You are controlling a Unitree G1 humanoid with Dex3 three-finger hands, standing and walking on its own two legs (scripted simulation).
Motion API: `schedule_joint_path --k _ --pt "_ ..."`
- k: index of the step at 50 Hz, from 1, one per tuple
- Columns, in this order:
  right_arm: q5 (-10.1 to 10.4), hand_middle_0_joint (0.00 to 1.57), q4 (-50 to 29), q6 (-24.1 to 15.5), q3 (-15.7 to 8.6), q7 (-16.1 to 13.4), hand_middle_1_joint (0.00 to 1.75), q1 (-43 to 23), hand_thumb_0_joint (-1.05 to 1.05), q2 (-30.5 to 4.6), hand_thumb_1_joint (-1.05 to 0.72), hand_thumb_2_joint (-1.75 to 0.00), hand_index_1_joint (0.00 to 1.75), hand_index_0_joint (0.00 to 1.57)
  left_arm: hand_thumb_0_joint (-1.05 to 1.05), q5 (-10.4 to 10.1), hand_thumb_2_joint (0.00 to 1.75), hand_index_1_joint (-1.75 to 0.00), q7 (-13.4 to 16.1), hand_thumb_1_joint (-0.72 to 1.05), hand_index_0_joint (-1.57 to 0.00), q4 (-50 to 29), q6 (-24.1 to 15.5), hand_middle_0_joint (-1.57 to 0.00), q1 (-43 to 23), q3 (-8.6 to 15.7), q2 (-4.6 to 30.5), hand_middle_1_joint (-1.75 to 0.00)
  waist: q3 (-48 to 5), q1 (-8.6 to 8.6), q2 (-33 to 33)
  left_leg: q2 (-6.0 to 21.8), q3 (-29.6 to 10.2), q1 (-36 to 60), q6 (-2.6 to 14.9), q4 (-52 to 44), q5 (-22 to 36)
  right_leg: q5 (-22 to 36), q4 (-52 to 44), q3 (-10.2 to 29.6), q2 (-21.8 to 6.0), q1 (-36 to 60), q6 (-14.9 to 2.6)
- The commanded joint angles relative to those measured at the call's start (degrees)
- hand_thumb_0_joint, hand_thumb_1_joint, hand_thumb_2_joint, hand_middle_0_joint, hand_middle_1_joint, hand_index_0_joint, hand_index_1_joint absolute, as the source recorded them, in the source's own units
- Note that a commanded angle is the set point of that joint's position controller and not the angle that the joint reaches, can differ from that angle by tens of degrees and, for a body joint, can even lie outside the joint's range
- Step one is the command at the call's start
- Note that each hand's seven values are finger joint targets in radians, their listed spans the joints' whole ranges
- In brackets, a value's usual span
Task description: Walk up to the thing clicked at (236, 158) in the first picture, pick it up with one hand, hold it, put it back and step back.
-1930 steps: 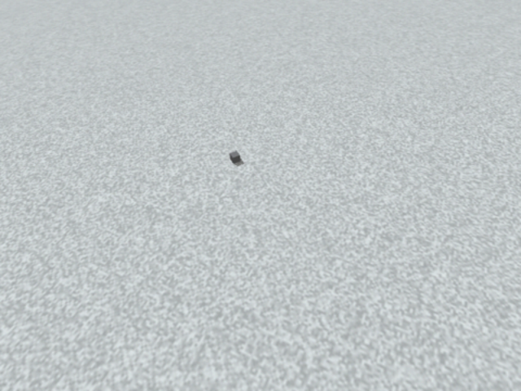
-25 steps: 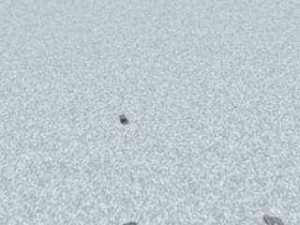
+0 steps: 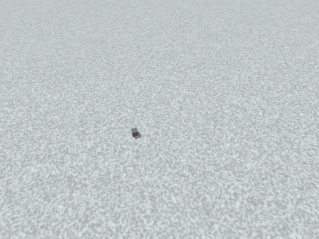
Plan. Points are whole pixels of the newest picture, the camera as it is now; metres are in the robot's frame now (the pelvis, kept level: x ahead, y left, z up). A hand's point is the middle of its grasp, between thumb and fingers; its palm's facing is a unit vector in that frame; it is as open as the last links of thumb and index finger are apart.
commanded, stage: step back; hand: left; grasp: from above
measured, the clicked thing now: (134, 132) +1.03 +0.25 -0.74
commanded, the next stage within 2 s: stand in 0.42 s
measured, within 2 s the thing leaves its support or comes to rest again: neither
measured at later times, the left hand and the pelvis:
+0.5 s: hand out of the picture +0.12 +0.28 -0.15, palm faces +0.01 -0.94 -0.34, open 7.4 cm; pelvis +0.05 +0.03 +0.01, yaw +1 degrees
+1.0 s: hand out of the picture +0.11 +0.28 -0.14, palm faces -0.01 -0.94 -0.33, open 7.4 cm; pelvis +0.04 +0.03 +0.02, yaw +1 degrees
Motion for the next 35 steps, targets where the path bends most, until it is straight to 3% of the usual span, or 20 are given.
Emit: schedule_joint_path --k 1,3,6,8,9,10,11,12,13,15,16,18,20,21,24,27,30,35 --pt "0.2 0.20 -4.3 -1.0 -3.2 -1.7 0.30 -3.0 0.00 -12.4 -0.90 -0.90 0.30 0.20 0.00 0.3 0.90 -0.30 1.4 0.90 -0.20 -4.9 -1.9 -0.20 -1.2 4.0 17.1 -0.30 2.7 2.88 -5.9 -0.5 -3.7 -15.0 0.72 15.0 -11.6 -11.0 -18.5 30.2 -24.0 3.3 -14.06" --pt "0.3 0.20 -2.9 -1.3 -2.9 -1.5 0.30 -1.8 0.00 -10.8 -0.90 -0.90 0.30 0.20 0.00 0.0 0.90 -0.30 1.7 0.90 -0.20 -5.2 -2.2 -0.20 -2.9 2.9 14.1 -0.30 1.6 1.83 -5.9 0.5 -3.7 -13.3 0.71 11.4 -7.6 2.1 -15.2 20.4 -18.9 4.7 -10.70" --pt "0.1 0.20 -1.8 -1.9 -2.6 -0.9 0.30 -0.4 0.00 -10.0 -0.90 -0.90 0.30 0.20 0.00 0.1 0.90 -0.30 1.3 0.90 -0.20 -5.2 -1.9 -0.20 -5.0 2.4 14.2 -0.30 -2.4 1.27 -11.1 0.2 3.0 -4.4 0.44 1.6 -3.5 16.6 -10.8 11.4 -15.7 3.5 -8.38" --pt "-0.2 0.20 -1.1 -2.2 -2.7 -1.0 0.30 -0.4 0.00 -9.0 -0.90 -0.90 0.30 0.20 0.00 -0.7 0.90 -0.30 1.3 0.90 -0.20 -5.0 -1.1 -0.20 -5.3 1.9 13.7 -0.30 -3.4 0.21 -11.1 -1.5 6.3 2.0 0.83 -9.0 6.2 22.9 -4.8 7.4 -12.8 2.0 -5.97" --pt "-0.5 0.20 -0.6 -2.4 -2.9 -1.3 0.30 0.1 0.00 -9.2 -0.90 -0.90 0.30 0.20 0.00 -1.0 0.90 -0.30 1.3 0.90 -0.20 -5.2 -0.7 -0.20 -5.1 1.5 12.6 -0.30 -4.3 -0.15 -9.2 -1.1 5.2 5.1 1.26 -13.0 14.0 25.2 -0.9 5.8 -11.2 1.9 -4.00" --pt "-0.8 0.20 -0.5 -2.6 -3.5 -1.6 0.30 -0.2 0.00 -11.0 -0.90 -0.90 0.30 0.20 0.00 -1.3 0.90 -0.30 1.3 0.90 -0.20 -5.6 -0.4 -0.20 -4.6 0.8 10.9 -0.30 -6.5 0.06 -5.1 2.8 0.3 9.5 2.81 -11.8 22.5 21.9 2.2 4.4 -8.9 -1.1 -2.02" --pt "-0.8 0.20 -1.3 -2.8 -3.7 -1.9 0.30 -1.8 0.00 -13.6 -0.90 -0.90 0.30 0.20 0.00 -2.0 0.90 -0.30 1.2 0.90 -0.20 -6.1 0.0 -0.20 -4.6 0.0 8.7 -0.30 -8.4 0.62 1.5 10.9 -10.0 9.1 6.19 -14.8 22.0 10.2 5.2 3.0 -4.8 -2.9 0.44" --pt "0.0 0.20 -2.0 -2.6 -3.9 -1.8 0.30 -4.9 0.00 -16.3 -0.90 -0.90 0.30 0.20 0.00 -2.4 0.90 -0.30 1.4 0.90 -0.20 -4.6 0.7 -0.20 -4.1 0.5 10.0 -0.30 -8.2 1.42 3.3 14.8 -12.9 3.7 11.60 -14.6 17.6 -5.0 4.9 2.0 -2.4 0.6 0.42" --pt "-0.2 0.20 -1.9 -2.3 -3.8 -1.7 0.30 -6.8 0.00 -16.1 -0.90 -0.90 0.30 0.20 0.00 -1.8 0.90 -0.30 1.5 0.90 -0.20 -3.9 0.7 -0.20 -4.9 0.3 10.2 -0.30 -6.3 1.34 3.2 15.0 -12.8 0.6 11.78 -15.2 15.2 -8.9 2.4 2.4 -2.6 2.9 0.01" --pt "-0.1 0.20 -1.8 -1.8 -2.7 -1.6 0.30 -10.3 0.00 -13.8 -0.90 -0.90 0.30 0.20 0.00 -1.2 0.90 -0.30 1.5 0.90 -0.20 -2.2 0.3 -0.20 -3.9 0.0 10.0 -0.30 -4.6 2.77 4.0 11.3 -8.0 -0.9 7.16 -14.6 12.8 -1.5 -4.1 3.6 -3.8 4.9 -0.72" --pt "0.1 0.20 -1.5 -1.7 -2.3 -1.5 0.30 -10.6 0.00 -12.7 -0.90 -0.90 0.30 0.20 0.00 -1.2 0.90 -0.30 1.5 0.90 -0.20 -1.3 -0.1 -0.20 -3.2 0.2 10.9 -0.30 -4.6 2.64 3.9 9.0 -5.5 -1.8 5.03 -13.4 12.3 2.5 -5.9 5.1 -4.9 6.3 -0.95" --pt "0.2 0.20 -0.4 -1.7 -1.9 -1.5 0.30 -10.5 0.00 -11.5 -0.90 -0.90 0.30 0.20 0.00 -1.3 0.90 -0.30 1.3 0.90 -0.20 -0.9 -0.5 -0.20 -5.2 0.3 12.1 -0.30 -5.2 1.37 1.9 6.0 -2.0 0.8 2.83 -12.3 13.0 8.6 -7.3 7.3 -6.8 6.0 -1.31" --pt "0.3 0.20 0.7 -1.8 -1.9 -1.5 0.30 -10.5 0.00 -11.6 -0.90 -0.90 0.30 0.20 0.00 -1.4 0.90 -0.30 1.4 0.90 -0.20 -0.5 -0.7 -0.20 -6.2 0.1 11.8 -0.30 -7.3 0.87 1.3 6.3 -1.5 4.3 2.98 -12.1 18.1 12.9 -7.8 6.6 -7.2 6.9 -1.06" --pt "0.9 0.20 1.4 -2.1 -1.3 -1.3 0.30 -9.4 0.00 -12.1 -0.90 -0.90 0.30 0.20 0.00 -1.5 0.90 -0.30 1.2 0.90 -0.20 0.9 -0.6 -0.20 -5.9 -1.1 9.6 -0.30 -8.6 0.58 0.9 6.6 -2.4 7.3 3.16 -12.5 24.9 16.6 -9.0 6.7 -7.4 7.4 -0.19" --pt "1.1 0.20 2.5 -2.3 -1.0 -1.3 0.30 -10.1 0.00 -11.6 -0.90 -0.90 0.30 0.20 0.00 -1.6 0.90 -0.30 1.3 0.90 -0.20 1.9 -0.6 -0.20 -6.8 -1.4 10.6 -0.30 -9.4 0.07 -0.3 7.0 -1.6 12.0 3.01 -12.1 32.4 21.1 -10.6 6.3 -7.5 7.3 0.28" --pt "1.2 0.20 3.0 -2.1 -0.8 -1.4 0.30 -11.3 0.00 -11.3 -0.90 -0.90 0.30 0.20 0.00 -1.6 0.90 -0.30 1.5 0.90 -0.20 2.9 -0.5 -0.20 -7.1 -1.7 10.6 -0.30 -9.9 0.18 -1.4 7.1 -1.1 13.1 2.81 -12.9 33.3 23.5 -12.0 5.6 -7.9 8.9 0.65" --pt "1.2 0.20 3.5 -1.9 -0.6 -1.4 0.30 -12.2 0.00 -11.2 -0.90 -0.90 0.30 0.20 0.00 -1.4 0.90 -0.30 1.4 0.90 -0.20 3.3 -0.4 -0.20 -8.5 -1.8 10.4 -0.30 -8.9 0.05 -1.9 6.9 -0.7 12.3 2.41 -15.0 30.2 21.2 -13.9 5.6 -8.1 9.5 0.93" --pt "1.0 0.20 4.3 -1.7 -0.4 -1.3 0.30 -13.7 0.00 -11.0 -0.90 -0.90 0.30 0.20 0.00 -1.2 0.90 -0.30 1.2 0.90 -0.20 4.5 -0.1 -0.20 -8.8 -1.8 10.1 -0.30 -5.5 0.34 -1.1 6.6 -1.0 10.0 1.73 -18.5 20.5 11.4 -17.0 5.8 -8.0 8.3 1.05"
